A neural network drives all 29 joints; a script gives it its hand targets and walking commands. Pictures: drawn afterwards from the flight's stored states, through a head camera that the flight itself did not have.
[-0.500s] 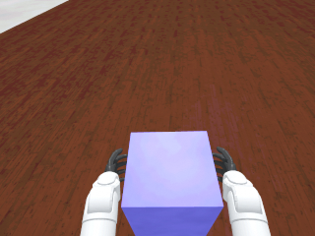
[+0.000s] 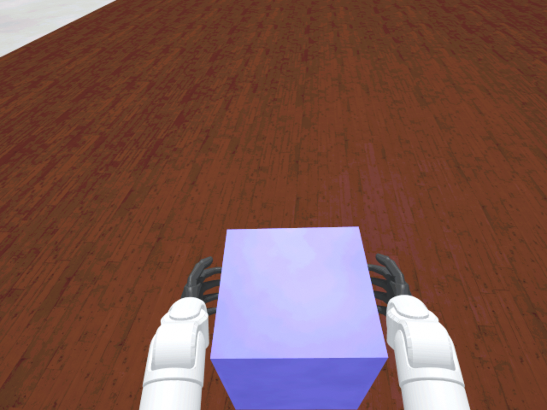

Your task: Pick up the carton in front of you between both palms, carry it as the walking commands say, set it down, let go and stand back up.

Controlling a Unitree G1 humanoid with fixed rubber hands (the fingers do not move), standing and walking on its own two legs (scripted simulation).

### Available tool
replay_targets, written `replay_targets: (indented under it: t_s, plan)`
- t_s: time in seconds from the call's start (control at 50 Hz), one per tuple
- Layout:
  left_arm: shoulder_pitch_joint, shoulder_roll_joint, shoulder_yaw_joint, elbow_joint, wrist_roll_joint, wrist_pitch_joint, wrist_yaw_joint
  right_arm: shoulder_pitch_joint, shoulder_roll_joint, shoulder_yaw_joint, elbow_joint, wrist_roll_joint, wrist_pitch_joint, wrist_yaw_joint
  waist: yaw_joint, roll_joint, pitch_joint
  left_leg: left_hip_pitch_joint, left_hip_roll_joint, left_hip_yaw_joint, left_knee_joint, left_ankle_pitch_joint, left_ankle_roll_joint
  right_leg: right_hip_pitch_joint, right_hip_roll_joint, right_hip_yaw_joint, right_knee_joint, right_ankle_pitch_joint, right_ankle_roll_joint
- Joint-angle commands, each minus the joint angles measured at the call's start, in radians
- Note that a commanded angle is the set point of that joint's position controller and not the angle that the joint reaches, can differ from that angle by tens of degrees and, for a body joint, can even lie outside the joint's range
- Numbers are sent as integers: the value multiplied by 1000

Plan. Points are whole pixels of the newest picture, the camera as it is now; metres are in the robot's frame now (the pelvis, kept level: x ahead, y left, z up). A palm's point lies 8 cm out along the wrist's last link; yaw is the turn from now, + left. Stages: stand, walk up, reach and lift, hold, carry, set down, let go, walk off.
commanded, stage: carry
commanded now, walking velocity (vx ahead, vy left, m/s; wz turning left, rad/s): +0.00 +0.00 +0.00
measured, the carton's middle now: (294, 322) +0.30 +0.00 -0.04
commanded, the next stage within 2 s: hold in 0.38 s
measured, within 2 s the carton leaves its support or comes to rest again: neither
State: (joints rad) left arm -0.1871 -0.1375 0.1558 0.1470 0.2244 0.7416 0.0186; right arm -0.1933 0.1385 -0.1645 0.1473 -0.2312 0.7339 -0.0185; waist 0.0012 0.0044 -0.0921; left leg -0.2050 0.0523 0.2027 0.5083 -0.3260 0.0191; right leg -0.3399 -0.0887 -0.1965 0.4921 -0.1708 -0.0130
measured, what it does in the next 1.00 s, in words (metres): shifts its weight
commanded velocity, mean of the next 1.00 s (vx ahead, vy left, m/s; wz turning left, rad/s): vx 0.00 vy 0.00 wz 0.00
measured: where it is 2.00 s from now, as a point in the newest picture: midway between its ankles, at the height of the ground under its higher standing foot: outside the picture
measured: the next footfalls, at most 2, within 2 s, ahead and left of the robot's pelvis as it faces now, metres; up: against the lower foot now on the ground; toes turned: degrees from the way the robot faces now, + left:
none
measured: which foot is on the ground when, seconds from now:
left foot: down 0.00-1.00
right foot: down 0.00-1.00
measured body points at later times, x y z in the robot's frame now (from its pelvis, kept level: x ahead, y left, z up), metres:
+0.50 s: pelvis -0.01 +0.00 +0.01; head -0.02 +0.00 +0.46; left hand +0.27 +0.17 +0.03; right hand +0.29 -0.13 +0.03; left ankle -0.03 +0.09 -0.74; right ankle +0.05 -0.13 -0.73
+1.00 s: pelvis -0.02 -0.04 +0.01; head -0.07 -0.07 +0.45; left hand +0.24 +0.16 +0.05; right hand +0.30 -0.13 +0.04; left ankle -0.03 +0.09 -0.74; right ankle +0.05 -0.14 -0.74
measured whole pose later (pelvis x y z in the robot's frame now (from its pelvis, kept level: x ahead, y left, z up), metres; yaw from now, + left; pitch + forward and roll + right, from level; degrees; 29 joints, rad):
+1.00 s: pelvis -0.02 -0.04 +0.01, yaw +12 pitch -9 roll +0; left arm -0.27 -0.16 0.23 0.28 0.28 0.71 -0.02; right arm -0.26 0.15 -0.22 0.23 -0.30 0.73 0.00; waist 0.00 0.03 0.05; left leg -0.04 0.02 -0.02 0.41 -0.21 -0.01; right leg -0.09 0.00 -0.05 0.40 -0.15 -0.02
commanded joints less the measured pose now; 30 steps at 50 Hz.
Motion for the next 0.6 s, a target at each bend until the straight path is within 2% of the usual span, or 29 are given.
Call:
replay_targets:
  t_s: [0.0,0.36,0.38,0.4,0.42,0.44,0.48,0.5,0.52,0.58]
  plan:
    - [-443,-862,-547,-75,-235,-41,-214,-418,878,548,-54,234,-28,213,0,-4,-214,-8,121,-109,-104,173,0,148,-93,105,-45,162,1]
    - [-441,-864,-545,-76,-234,-39,-214,-416,879,546,-53,236,-27,213,0,-3,-218,-16,121,-112,-97,194,7,145,-92,103,-37,164,6]
    - [-351,-895,-507,-46,-215,-47,-218,-303,887,528,-88,227,-23,213,5,81,-68,-48,-75,-306,-170,470,18,430,192,241,-42,323,-25]
    - [-338,-869,-490,-65,-192,-71,-202,-323,841,524,-132,223,-40,210,9,94,-121,-13,-86,-317,-165,519,15,465,162,276,-57,382,-29]
    - [-316,-830,-466,-70,-169,-81,-192,-345,835,531,-159,223,-44,213,22,46,-130,139,-85,-338,-152,579,11,369,164,275,-72,390,-17]
    - [-302,-816,-431,-54,-152,-90,-176,-374,814,539,-170,229,-46,218,40,52,-139,209,-89,-326,-169,535,7,345,157,288,-86,376,-9]
    - [-316,-808,-437,-60,-152,-94,-169,-378,821,549,-149,233,-54,223,41,5,-130,258,-94,-322,-176,533,3,304,184,270,-98,320,13]
    - [-338,-810,-446,-60,-156,-94,-170,-387,819,546,-141,230,-57,227,34,26,-128,273,-97,-315,-189,464,-2,295,186,267,-105,259,16]
    - [-372,-825,-472,-69,-176,-94,-178,-379,829,545,-119,224,-60,223,14,11,-120,250,-94,-314,-192,446,-6,308,195,259,-109,232,12]
    - [-443,-845,-525,-87,-215,-84,-207,-344,834,496,-78,188,-61,210,-38,22,-90,211,-93,-309,-195,370,-19,312,195,256,-124,163,-5]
